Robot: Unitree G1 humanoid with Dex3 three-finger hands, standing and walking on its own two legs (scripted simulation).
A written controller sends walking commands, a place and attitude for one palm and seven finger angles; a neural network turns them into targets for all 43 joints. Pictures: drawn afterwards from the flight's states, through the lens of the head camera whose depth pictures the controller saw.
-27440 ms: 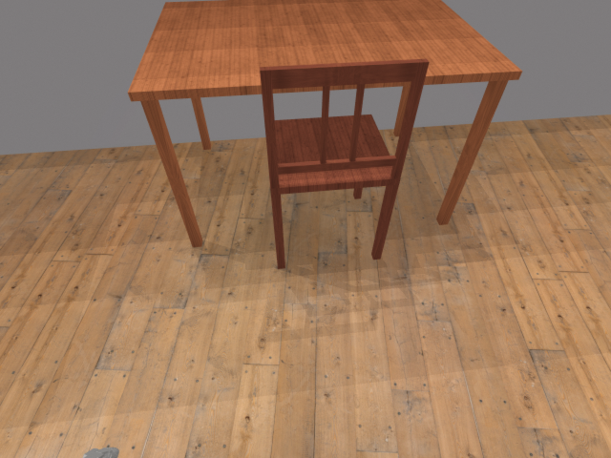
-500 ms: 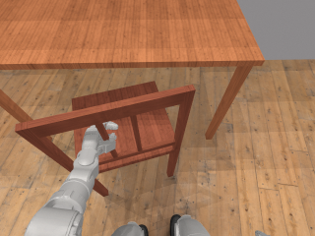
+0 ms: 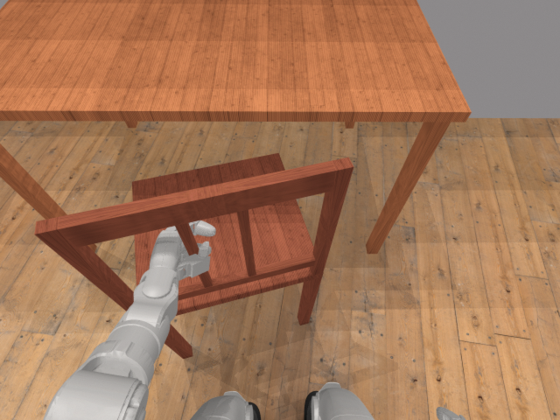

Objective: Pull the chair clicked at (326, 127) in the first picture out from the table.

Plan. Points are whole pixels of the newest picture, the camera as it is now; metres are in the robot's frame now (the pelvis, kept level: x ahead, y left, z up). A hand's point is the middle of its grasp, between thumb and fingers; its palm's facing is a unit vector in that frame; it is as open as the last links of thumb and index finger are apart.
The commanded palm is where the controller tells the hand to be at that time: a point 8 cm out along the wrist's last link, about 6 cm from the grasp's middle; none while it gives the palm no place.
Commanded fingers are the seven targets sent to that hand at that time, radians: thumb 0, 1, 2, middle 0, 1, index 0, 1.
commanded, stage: step backward, pulling the chair out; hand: left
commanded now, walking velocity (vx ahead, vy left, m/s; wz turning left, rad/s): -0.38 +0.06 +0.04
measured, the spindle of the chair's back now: (196, 256) +0.38 +0.16 -0.09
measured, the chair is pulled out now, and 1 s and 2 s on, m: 0.17 0.22 0.34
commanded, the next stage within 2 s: none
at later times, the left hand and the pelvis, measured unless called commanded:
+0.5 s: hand (199, 270) +0.34 +0.14 -0.05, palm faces -0.03 -0.98 -0.19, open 5.0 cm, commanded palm +0.34 +0.19 -0.04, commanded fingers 0.00 0.90 0.90 -0.50 -1.45 -0.50 -1.45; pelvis -0.03 +0.02 +0.00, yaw +1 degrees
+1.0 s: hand (196, 283) +0.32 +0.14 -0.05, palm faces -0.01 -0.98 -0.20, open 5.1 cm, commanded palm +0.31 +0.19 -0.04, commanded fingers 0.00 0.90 0.90 -0.50 -1.45 -0.50 -1.45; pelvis -0.06 +0.02 +0.00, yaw +0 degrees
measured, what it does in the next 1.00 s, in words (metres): steps on the spot: left foot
